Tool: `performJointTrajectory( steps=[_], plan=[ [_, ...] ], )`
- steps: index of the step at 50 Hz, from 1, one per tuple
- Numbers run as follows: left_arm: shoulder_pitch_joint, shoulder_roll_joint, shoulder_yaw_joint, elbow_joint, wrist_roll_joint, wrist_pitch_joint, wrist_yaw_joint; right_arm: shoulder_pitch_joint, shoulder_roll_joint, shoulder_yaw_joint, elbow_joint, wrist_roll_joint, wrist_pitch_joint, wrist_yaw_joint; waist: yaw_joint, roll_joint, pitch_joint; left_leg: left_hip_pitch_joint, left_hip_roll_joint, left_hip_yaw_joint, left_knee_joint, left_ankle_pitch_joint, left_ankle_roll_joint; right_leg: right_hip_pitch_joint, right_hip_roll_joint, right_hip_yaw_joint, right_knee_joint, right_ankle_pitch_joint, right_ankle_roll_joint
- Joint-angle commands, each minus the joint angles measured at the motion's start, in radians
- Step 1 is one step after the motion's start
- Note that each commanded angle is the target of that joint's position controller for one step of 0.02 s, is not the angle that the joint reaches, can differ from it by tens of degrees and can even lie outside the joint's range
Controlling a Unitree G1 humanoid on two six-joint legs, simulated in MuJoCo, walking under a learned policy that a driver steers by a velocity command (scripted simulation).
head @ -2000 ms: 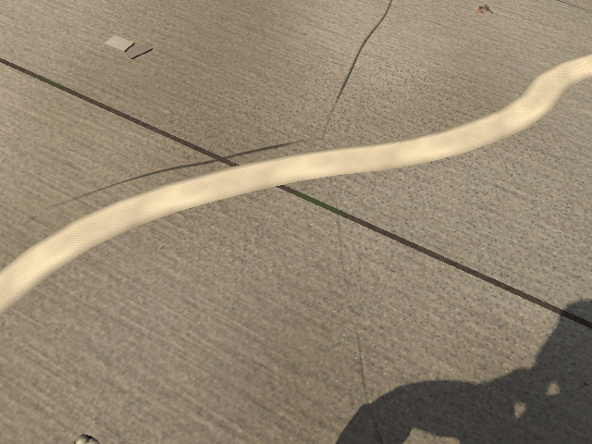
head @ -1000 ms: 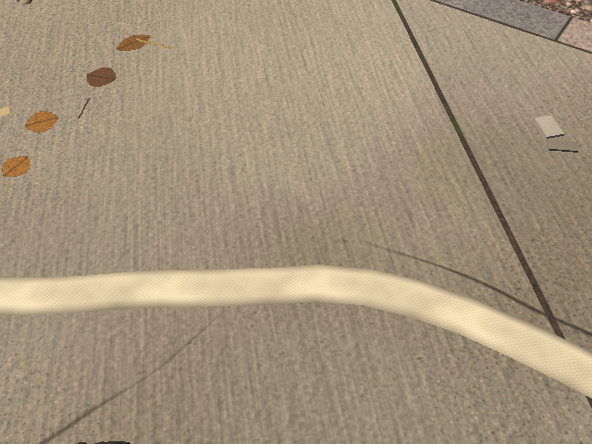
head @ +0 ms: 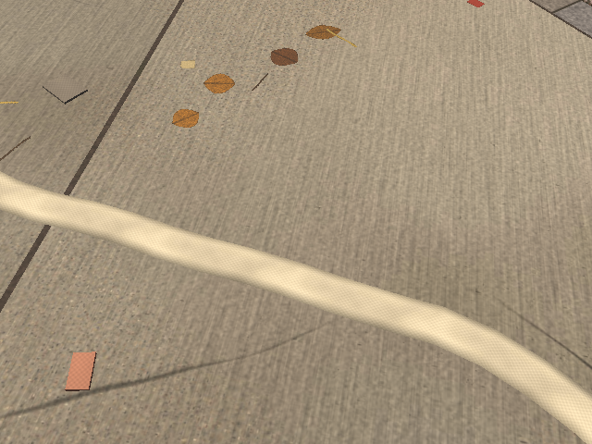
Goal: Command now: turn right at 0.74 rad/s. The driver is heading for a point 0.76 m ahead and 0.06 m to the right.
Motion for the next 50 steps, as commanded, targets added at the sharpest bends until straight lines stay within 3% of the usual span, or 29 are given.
performJointTrajectory(
  steps=[1,2,3,4,5,7,9,12,16,19,21,22,23,24,25,26,28,30,32,33,35,37,42,44,45,46,48,49,50],
  plan=[
    [0.008,0.141,0.042,-0.099,0.02,-0.022,-0.004,-0.02,-0.161,-0.042,-0.079,-0.062,-0.01,-0.001,0.02,0.249,-0.107,0.164,0.491,-0.416,-0.159,0.463,0.218,-0.261,-0.024,-0.052,0.391,-0.349,0.028],
    [0.041,0.185,0.058,-0.069,0.019,-0.023,-0.012,-0.067,-0.112,-0.025,-0.099,-0.055,-0.012,-0.009,0.042,0.16,-0.104,0.139,0.469,-0.316,-0.137,0.523,0.216,-0.247,-0.059,-0.077,0.513,-0.302,0.049],
    [0.059,0.173,0.059,-0.047,0.017,-0.015,-0.014,-0.096,-0.091,-0.018,-0.105,-0.04,-0.011,-0.017,0.051,0.115,-0.093,0.137,0.394,-0.212,-0.119,0.49,0.176,-0.251,-0.073,-0.099,0.561,-0.233,0.067],
    [0.062,0.146,0.052,-0.04,0.019,-0.009,-0.014,-0.1,-0.086,-0.014,-0.102,-0.022,-0.01,-0.026,0.042,0.119,-0.081,0.164,0.352,-0.147,-0.103,0.485,0.152,-0.295,-0.087,-0.113,0.612,-0.162,0.08],
    [0.054,0.119,0.041,-0.045,0.017,-0.005,-0.02,-0.087,-0.089,-0.011,-0.098,-0.016,-0.007,-0.034,0.027,0.142,-0.069,0.17,0.332,-0.088,-0.094,0.563,0.15,-0.324,-0.104,-0.14,0.649,-0.127,0.094],
    [-0.01,0.095,0.024,-0.081,0.007,-0.007,-0.03,-0.035,-0.106,-0.013,-0.09,-0.027,0.005,-0.044,-0.018,0.16,-0.054,0.191,0.318,-0.015,-0.105,0.612,0.171,-0.356,-0.132,-0.213,0.617,-0.08,0.117],
    [-0.066,0.081,0.011,-0.116,0.008,-0.01,-0.037,0.015,-0.126,-0.017,-0.08,-0.035,0.018,-0.047,-0.057,0.159,-0.06,0.247,0.346,0.002,-0.113,0.607,0.195,-0.378,-0.161,-0.242,0.552,-0.072,0.133],
    [-0.086,0.066,-0.001,-0.146,0.016,-0.011,-0.049,0.021,-0.163,-0.028,-0.074,-0.029,0.028,-0.037,-0.067,0.158,-0.069,0.27,0.382,0.049,-0.119,0.593,0.208,-0.344,-0.195,-0.268,0.454,-0.076,0.131],
    [-0.093,0.057,-0.005,-0.161,0.02,-0.003,-0.061,-0.008,-0.19,-0.04,-0.065,-0.013,0.025,-0.016,-0.057,0.17,-0.068,0.23,0.403,0.144,-0.105,0.601,0.191,-0.236,-0.2,-0.326,0.314,-0.06,0.095],
    [-0.104,0.049,-0.004,-0.172,0.024,0.013,-0.064,0.003,-0.199,-0.047,-0.042,0.015,0.012,0.007,-0.051,0.177,-0.083,0.189,0.407,0.171,-0.042,0.652,0.166,-0.092,-0.154,-0.362,0.169,-0.113,0.047],
    [-0.035,0.048,0.004,-0.157,0.03,0.014,-0.058,-0.016,-0.194,-0.04,-0.024,0.043,0.004,0.017,0.013,0.161,-0.121,0.158,0.384,0.179,0.072,0.68,0.129,0.078,-0.098,-0.362,-0.057,-0.021,-0.013],
    [0.052,0.078,0.016,-0.124,0.033,0.011,-0.046,0.025,-0.158,-0.024,0.002,0.042,-0.004,0.021,0.046,0.101,-0.189,0.055,0.343,0.22,0.161,0.518,0.083,0.295,-0.077,-0.343,-0.17,0.112,-0.053],
    [0.199,0.14,0.027,-0.094,0.028,0.0,-0.028,0.019,-0.061,0.02,-0.018,-0.007,-0.016,0.027,0.08,-0.076,-0.306,-0.2,0.28,0.263,0.361,0.033,0.024,0.619,-0.269,-0.102,-0.124,0.235,-0.12],
    [0.251,0.222,0.036,-0.083,0.032,-0.024,-0.023,0.016,-0.055,0.032,-0.046,-0.01,-0.027,0.035,0.105,-0.243,-0.343,-0.512,0.152,0.204,0.608,-0.434,-0.031,0.679,-0.549,0.3,-0.262,-0.119,-0.344],
    [0.287,0.168,0.027,-0.067,0.03,-0.053,-0.028,-0.063,-0.153,-0.003,-0.047,0.034,-0.032,0.04,0.166,-0.092,-0.276,-0.597,0.179,0.07,0.752,-0.399,-0.023,0.607,-0.54,0.316,-0.337,-0.428,-0.361],
    [0.235,0.16,0.021,-0.048,0.029,-0.078,-0.027,-0.092,-0.163,-0.008,-0.066,0.056,-0.034,0.045,0.136,-0.126,-0.159,-0.66,0.2,0.053,0.775,-0.31,0.001,0.528,-0.51,0.23,-0.365,-0.55,-0.3],
    [0.123,0.109,0.0,-0.044,0.035,-0.113,-0.025,-0.052,-0.165,-0.016,-0.037,0.031,-0.036,0.037,0.067,-0.115,-0.035,-0.629,0.225,0.019,0.722,-0.133,0.006,0.367,-0.437,0.067,-0.412,-0.456,-0.21],
    [0.088,0.073,-0.009,-0.04,0.052,-0.144,-0.023,0.015,-0.141,-0.018,-0.004,0.031,-0.031,0.035,0.023,-0.111,-0.002,-0.592,0.22,0.0,0.738,0.032,-0.009,0.311,-0.401,-0.067,-0.467,-0.343,-0.161],
    [0.105,0.059,-0.008,-0.022,0.059,-0.167,-0.025,0.043,-0.108,-0.012,0.01,0.037,-0.022,0.028,0.014,-0.072,0.006,-0.63,0.223,-0.019,0.751,0.14,-0.024,0.326,-0.389,-0.179,-0.482,-0.233,-0.136],
    [0.159,0.086,-0.011,0.017,0.104,-0.15,-0.036,0.046,-0.076,0.0,0.032,-0.074,0.009,0.066,0.001,0.025,0.019,-0.58,0.179,0.029,0.746,0.147,-0.027,0.26,-0.365,-0.268,-0.497,-0.191,-0.096],
    [0.177,0.078,-0.009,0.033,0.097,-0.149,-0.039,0.019,-0.067,-0.003,0.024,-0.049,0.028,0.093,0.004,-0.031,0.053,-0.618,0.182,0.037,0.731,0.199,-0.033,0.247,-0.354,-0.338,-0.504,-0.158,-0.083],
    [0.198,0.066,-0.013,0.052,0.091,-0.154,-0.035,-0.018,-0.069,-0.003,0.016,-0.036,0.031,0.102,0.008,-0.049,0.078,-0.674,0.186,0.038,0.702,0.247,-0.029,0.274,-0.373,-0.367,-0.514,-0.15,-0.091],
    [0.248,0.064,-0.013,0.114,0.091,-0.165,-0.017,-0.133,-0.059,0.014,-0.016,-0.046,0.026,0.123,0.023,-0.025,0.146,-0.73,0.216,0.115,0.527,0.242,0.04,0.418,-0.4,-0.482,-0.544,-0.066,-0.092],
    [0.28,0.062,-0.015,0.145,0.095,-0.161,-0.013,-0.191,-0.045,0.027,-0.04,-0.042,0.025,0.129,0.04,-0.019,0.168,-0.718,0.217,0.173,0.449,0.191,0.082,0.491,-0.402,-0.538,-0.532,0.066,-0.092],
    [0.29,0.066,-0.016,0.159,0.096,-0.156,-0.012,-0.209,-0.035,0.035,-0.054,-0.039,0.026,0.127,0.039,-0.019,0.171,-0.694,0.206,0.206,0.405,0.151,0.107,0.525,-0.4,-0.571,-0.501,0.226,-0.09],
    [0.273,0.077,-0.018,0.163,0.095,-0.15,-0.011,-0.198,-0.026,0.041,-0.06,-0.033,0.026,0.121,0.016,-0.023,0.15,-0.603,0.174,0.248,0.346,0.112,0.138,0.531,-0.391,-0.616,-0.439,0.515,-0.081],
    [0.268,0.132,-0.012,0.172,0.095,-0.132,-0.003,-0.098,-0.046,0.033,-0.045,-0.017,0.028,0.098,-0.049,-0.067,0.036,-0.402,0.064,0.323,0.334,-0.002,0.194,0.588,-0.407,-0.634,-0.23,1.185,-0.079],
    [0.247,0.172,-0.003,0.166,0.099,-0.115,-0.003,0.042,-0.082,0.017,-0.013,-0.011,0.024,0.088,-0.122,-0.09,-0.05,-0.243,0.016,0.321,0.335,-0.085,0.218,0.572,-0.425,-0.627,-0.034,1.344,-0.086],
    [0.223,0.203,0.004,0.151,0.088,-0.106,-0.011,0.209,-0.137,-0.01,0.031,-0.01,0.011,0.076,-0.197,-0.078,-0.144,-0.005,-0.029,0.286,0.287,-0.12,0.243,0.464,-0.428,-0.601,0.219,1.301,-0.093]
  ],
)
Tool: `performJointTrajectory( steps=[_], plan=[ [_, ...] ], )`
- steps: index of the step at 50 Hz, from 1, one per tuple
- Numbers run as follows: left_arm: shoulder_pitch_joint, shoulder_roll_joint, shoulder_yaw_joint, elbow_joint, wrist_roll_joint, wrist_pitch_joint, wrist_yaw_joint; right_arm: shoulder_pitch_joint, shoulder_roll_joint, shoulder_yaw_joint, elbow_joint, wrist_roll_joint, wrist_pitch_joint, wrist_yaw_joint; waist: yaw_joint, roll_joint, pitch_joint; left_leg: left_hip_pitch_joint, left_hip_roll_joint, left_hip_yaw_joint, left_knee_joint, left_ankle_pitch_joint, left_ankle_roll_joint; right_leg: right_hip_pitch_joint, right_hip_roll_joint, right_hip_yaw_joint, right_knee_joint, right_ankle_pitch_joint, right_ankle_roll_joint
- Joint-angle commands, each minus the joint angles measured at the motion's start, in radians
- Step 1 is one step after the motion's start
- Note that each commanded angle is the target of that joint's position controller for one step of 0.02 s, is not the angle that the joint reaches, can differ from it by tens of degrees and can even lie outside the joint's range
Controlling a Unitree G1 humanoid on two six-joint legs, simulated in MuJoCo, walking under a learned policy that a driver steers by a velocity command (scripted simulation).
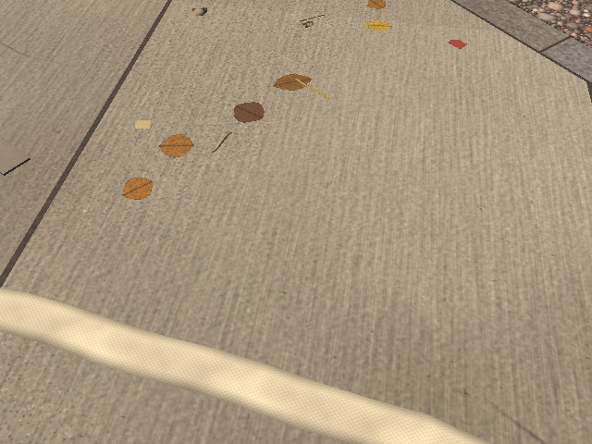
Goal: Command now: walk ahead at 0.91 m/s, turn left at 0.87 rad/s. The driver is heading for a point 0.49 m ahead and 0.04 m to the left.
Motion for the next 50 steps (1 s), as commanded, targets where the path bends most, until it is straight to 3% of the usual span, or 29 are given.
performJointTrajectory(
  steps=[1,2,3,4,5,6,7,9,13,18,20,21,22,23,24,25,26,27,28,31,34,37,42,43,44,45,46,47,50],
  plan=[
    [-0.097,0.253,0.052,-0.095,-0.004,0.0,-0.007,0.445,-0.209,-0.09,0.068,-0.002,-0.022,-0.046,-0.271,-0.055,-0.205,0.709,-0.127,-0.09,-0.127,-0.17,0.078,-0.42,-0.195,0.083,0.767,1.245,-0.143],
    [-0.129,0.101,0.02,-0.194,-0.027,-0.019,-0.03,0.339,-0.331,-0.125,0.059,0.001,-0.003,-0.057,-0.139,0.294,-0.172,0.931,0.141,-0.71,-0.357,-0.472,0.223,-0.954,0.08,0.147,1.189,0.165,-0.052],
    [-0.248,0.14,0.013,-0.259,-0.019,-0.047,-0.027,0.341,-0.338,-0.124,0.024,-0.004,-0.002,-0.046,-0.164,0.098,-0.246,0.981,0.223,-0.994,-0.482,-0.418,0.254,-1.097,0.105,0.412,1.29,0.136,-0.062],
    [-0.325,0.142,0.008,-0.287,-0.019,-0.068,-0.028,0.358,-0.317,-0.12,0.047,-0.004,-0.007,-0.057,-0.166,0.008,-0.174,0.915,0.23,-0.926,-0.51,-0.295,0.218,-1.129,0.046,0.467,1.248,0.186,-0.079],
    [-0.291,0.127,-0.003,-0.277,-0.021,-0.08,-0.025,0.363,-0.271,-0.108,0.076,-0.005,-0.019,-0.068,-0.106,-0.055,-0.075,0.771,0.21,-0.85,-0.522,-0.167,0.185,-1.088,0.005,0.467,1.141,0.208,-0.09],
    [-0.291,0.12,-0.008,-0.276,-0.005,-0.075,-0.024,0.32,-0.233,-0.095,0.076,-0.007,-0.033,-0.079,-0.063,-0.087,-0.034,0.663,0.16,-0.748,-0.515,-0.105,0.154,-1.041,-0.032,0.476,1.049,0.2,-0.088],
    [-0.252,0.117,-0.011,-0.26,0.014,-0.056,-0.025,0.264,-0.197,-0.078,0.064,-0.006,-0.044,-0.085,-0.017,-0.081,-0.011,0.573,0.111,-0.665,-0.519,-0.058,0.138,-0.985,-0.043,0.476,1.008,0.203,-0.078],
    [-0.237,0.119,-0.015,-0.258,0.032,-0.019,-0.032,0.248,-0.168,-0.06,0.055,0.011,-0.068,-0.083,0.014,-0.051,0.02,0.456,0.064,-0.612,-0.55,-0.015,0.153,-0.955,-0.063,0.469,0.921,0.173,-0.045],
    [-0.471,0.099,-0.039,-0.35,0.016,-0.004,-0.05,0.284,-0.187,-0.061,0.052,0.01,-0.091,-0.077,-0.04,-0.013,0.116,0.303,-0.007,-0.54,-0.629,0.118,0.121,-0.938,-0.046,0.389,0.581,0.363,-0.007],
    [-0.526,0.06,-0.055,-0.345,0.003,-0.037,-0.057,0.384,-0.173,-0.05,0.132,0.031,-0.109,-0.08,-0.121,0.023,0.059,0.497,0.016,-0.426,-0.577,0.765,0.005,-0.739,0.058,0.312,0.208,0.734,-0.105],
    [-0.421,0.117,-0.032,-0.311,0.012,-0.048,-0.04,0.384,-0.209,-0.054,0.15,0.02,-0.112,-0.095,-0.074,0.059,-0.028,0.629,0.029,-0.439,-0.433,1.026,-0.052,-0.622,0.133,0.322,0.162,0.676,-0.135],
    [-0.292,0.16,-0.014,-0.271,0.006,-0.056,-0.029,0.353,-0.236,-0.061,0.149,0.009,-0.111,-0.1,-0.004,0.083,-0.091,0.655,0.034,-0.444,-0.29,1.093,-0.078,-0.503,0.146,0.345,0.159,0.655,-0.144],
    [-0.208,0.233,0.034,-0.286,-0.072,-0.085,-0.012,0.299,-0.188,-0.048,0.133,0.025,-0.091,-0.104,0.117,0.068,-0.174,0.628,0.052,-0.457,-0.085,1.008,-0.118,-0.351,0.084,0.387,0.087,0.829,-0.142],
    [-0.01,0.255,0.028,-0.221,-0.061,-0.084,-0.002,0.223,-0.143,-0.029,0.1,-0.006,-0.082,-0.102,0.193,0.01,-0.314,0.509,-0.012,-0.411,0.22,0.653,-0.157,-0.097,-0.048,0.474,0.181,1.04,-0.166],
    [0.02,0.26,0.019,-0.18,-0.005,-0.096,-0.022,0.461,0.011,0.007,0.117,0.003,-0.083,-0.095,0.039,-0.365,-0.453,0.156,-0.219,-0.42,0.669,-0.41,-0.221,0.248,-0.343,0.876,0.269,1.461,-0.371],
    [0.028,0.216,0.025,-0.194,-0.006,-0.097,-0.04,0.513,-0.088,0.002,0.143,0.043,-0.082,-0.089,0.072,-0.284,-0.57,0.086,-0.187,-0.483,0.778,-0.363,-0.227,0.277,-0.369,1.048,0.182,1.323,-0.423],
    [-0.087,0.173,0.027,-0.218,-0.024,-0.092,-0.037,0.38,-0.157,-0.014,0.119,0.064,-0.073,-0.092,0.081,-0.174,-0.424,0.031,-0.112,-0.444,0.741,-0.299,-0.235,0.14,-0.334,0.916,0.127,1.145,-0.41],
    [-0.182,0.131,0.015,-0.222,-0.038,-0.087,-0.037,0.249,-0.172,-0.013,0.079,0.048,-0.065,-0.1,0.064,-0.031,-0.271,0.022,-0.057,-0.369,0.671,-0.236,-0.235,-0.056,-0.275,0.798,0.084,1.088,-0.367],
    [-0.209,0.105,0.001,-0.212,-0.047,-0.085,-0.036,0.173,-0.163,-0.017,0.059,0.038,-0.059,-0.103,0.048,0.027,-0.163,0.014,-0.041,-0.338,0.637,-0.224,-0.237,-0.207,-0.238,0.734,0.036,1.085,-0.355],
    [-0.258,0.105,-0.006,-0.171,-0.036,-0.087,-0.04,0.222,-0.069,0.0,0.039,0.032,-0.035,-0.103,-0.048,-0.045,-0.081,0.149,0.02,-0.305,0.432,-0.178,-0.228,-0.472,-0.172,0.581,-0.079,1.072,-0.345],
    [-0.311,0.146,0.004,-0.142,-0.035,-0.077,-0.038,0.189,-0.018,0.025,0.024,0.016,-0.033,-0.106,-0.065,-0.084,-0.11,0.263,0.038,-0.249,0.103,-0.017,-0.248,-0.558,-0.116,0.443,-0.091,1.169,-0.333],
    [-0.286,0.182,0.014,-0.113,-0.045,-0.057,-0.03,0.114,-0.053,0.022,0.016,0.016,-0.032,-0.098,-0.031,-0.093,-0.155,0.329,0.029,-0.235,-0.052,0.179,-0.25,-0.521,-0.11,0.414,-0.081,1.048,-0.315],
    [-0.279,0.173,0.006,-0.071,-0.06,-0.027,-0.03,0.023,-0.098,-0.001,-0.01,0.003,-0.03,-0.099,-0.024,-0.091,-0.095,0.401,0.015,-0.218,-0.28,0.241,-0.188,-0.526,-0.106,0.451,0.004,0.655,-0.258],
    [-0.247,0.144,-0.004,-0.056,-0.058,-0.025,-0.03,0.021,-0.114,-0.007,-0.011,-0.004,-0.032,-0.103,-0.021,-0.066,-0.085,0.446,0.034,-0.244,-0.355,0.338,-0.164,-0.54,-0.07,0.447,0.047,0.569,-0.216],
    [-0.188,0.118,-0.013,-0.051,-0.035,-0.031,-0.03,0.02,-0.165,-0.017,-0.02,-0.01,-0.031,-0.111,0.015,0.029,-0.116,0.534,0.131,-0.335,-0.329,0.644,-0.125,-0.581,-0.009,0.412,0.121,0.444,-0.163],
    [-0.073,0.08,-0.026,-0.031,-0.023,-0.033,-0.033,-0.006,-0.158,-0.013,-0.027,-0.011,-0.019,-0.117,0.075,0.143,-0.179,0.607,0.224,-0.43,-0.308,0.688,-0.027,-0.634,0.046,0.372,0.145,0.199,-0.113],
    [-0.105,0.077,-0.032,-0.027,-0.028,-0.019,-0.027,-0.015,-0.082,0.004,-0.022,-0.003,-0.011,-0.111,0.046,0.137,-0.193,0.549,0.212,-0.436,-0.325,0.499,-0.003,-0.579,0.043,0.374,0.139,0.159,-0.089],
    [-0.159,0.098,-0.028,-0.038,-0.03,-0.002,-0.022,-0.045,-0.062,0.007,-0.019,0.004,-0.006,-0.102,0.04,0.111,-0.15,0.477,0.153,-0.407,-0.336,0.327,-0.043,-0.549,0.043,0.371,0.108,0.195,-0.081],
    [-0.199,0.136,-0.019,-0.037,-0.025,0.033,-0.008,-0.052,-0.092,-0.003,-0.006,0.007,-0.015,-0.088,0.027,0.068,-0.076,0.404,0.084,-0.348,-0.32,0.262,-0.111,-0.538,0.039,0.369,0.095,0.256,-0.09]
  ],
)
